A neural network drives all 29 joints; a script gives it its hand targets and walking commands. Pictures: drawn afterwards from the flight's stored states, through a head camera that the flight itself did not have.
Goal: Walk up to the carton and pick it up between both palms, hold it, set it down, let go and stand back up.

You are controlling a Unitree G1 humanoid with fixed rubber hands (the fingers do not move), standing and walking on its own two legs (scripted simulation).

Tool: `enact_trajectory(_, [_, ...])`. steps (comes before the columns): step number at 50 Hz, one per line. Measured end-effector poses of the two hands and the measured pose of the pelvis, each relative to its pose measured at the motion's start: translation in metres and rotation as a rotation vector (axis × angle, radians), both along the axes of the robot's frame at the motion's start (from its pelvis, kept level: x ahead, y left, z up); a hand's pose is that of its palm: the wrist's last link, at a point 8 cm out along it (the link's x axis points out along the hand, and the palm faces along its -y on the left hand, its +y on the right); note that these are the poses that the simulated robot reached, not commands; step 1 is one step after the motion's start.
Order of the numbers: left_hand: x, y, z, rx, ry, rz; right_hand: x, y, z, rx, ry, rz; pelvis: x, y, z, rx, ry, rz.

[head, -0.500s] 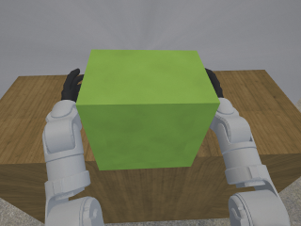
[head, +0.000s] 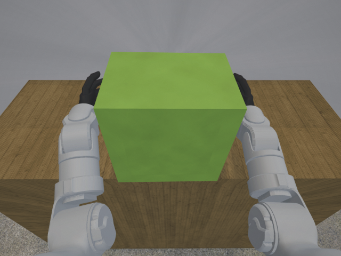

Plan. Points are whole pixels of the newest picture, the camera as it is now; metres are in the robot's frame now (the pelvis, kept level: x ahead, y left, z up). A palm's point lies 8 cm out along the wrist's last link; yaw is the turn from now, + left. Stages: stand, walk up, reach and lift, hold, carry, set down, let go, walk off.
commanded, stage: set down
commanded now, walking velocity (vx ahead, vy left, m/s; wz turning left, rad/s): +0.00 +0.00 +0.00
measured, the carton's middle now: (168, 121) +0.40 +0.01 +0.12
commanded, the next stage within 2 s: none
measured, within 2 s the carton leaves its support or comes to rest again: rests again in 0.64 s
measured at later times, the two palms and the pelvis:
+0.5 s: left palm (93, 117) +0.40 +0.18 +0.15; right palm (244, 115) +0.40 -0.17 +0.14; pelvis -0.01 -0.01 +0.00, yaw +1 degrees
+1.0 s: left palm (94, 123) +0.40 +0.18 +0.13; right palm (240, 120) +0.40 -0.16 +0.12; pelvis +0.00 +0.00 +0.00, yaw +2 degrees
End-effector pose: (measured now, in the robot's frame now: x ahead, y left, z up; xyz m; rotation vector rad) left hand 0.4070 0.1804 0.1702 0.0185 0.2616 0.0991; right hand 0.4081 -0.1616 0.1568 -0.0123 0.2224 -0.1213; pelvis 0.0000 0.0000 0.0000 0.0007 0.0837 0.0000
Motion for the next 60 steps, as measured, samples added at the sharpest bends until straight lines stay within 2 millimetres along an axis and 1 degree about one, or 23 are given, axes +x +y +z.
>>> enact_trajectory(5, [0.002,0.001,-0.004,0.006,-0.001,0.0,0.002,0.001,-0.002,-0.001,-0.001,0.002,0.002,0.001,0.0,0.0,0.006,0.003])
enact_trajectory(10, [-0.001,0.0,-0.013,0.004,0.008,0.001,0.0,0.0,-0.008,-0.001,0.007,0.002,0.001,0.0,0.0,0.0,0.005,0.003])
enact_trajectory(15, [-0.004,-0.002,-0.019,-0.002,0.011,0.0,-0.004,-0.002,-0.013,-0.002,0.01,0.0,-0.001,-0.002,0.0,0.0,0.011,0.006])
enact_trajectory(25, [-0.008,-0.003,-0.025,-0.003,0.005,0.0,-0.007,-0.004,-0.017,-0.016,0.004,0.003,-0.009,-0.006,0.0,-0.002,0.034,0.016])
enact_trajectory(31, [-0.008,-0.001,-0.034,0.0,0.014,0.002,-0.006,-0.001,-0.026,-0.018,0.013,0.006,-0.01,-0.005,-0.001,-0.004,0.058,0.025])
enact_trajectory(37, [-0.006,0.001,-0.045,0.0,0.015,0.002,-0.005,0.001,-0.035,-0.014,0.019,0.005,-0.006,-0.004,-0.001,-0.004,0.078,0.033])
enact_trajectory(47, [-0.005,0.0,-0.044,0.001,-0.001,0.001,-0.005,-0.001,-0.036,-0.013,0.008,0.003,-0.001,-0.001,-0.001,-0.002,0.067,0.032])
enact_trajectory(60, [-0.007,0.0,-0.043,0.008,-0.019,-0.002,-0.007,-0.001,-0.035,-0.018,-0.01,0.007,-0.006,-0.001,-0.001,-0.004,0.069,0.04])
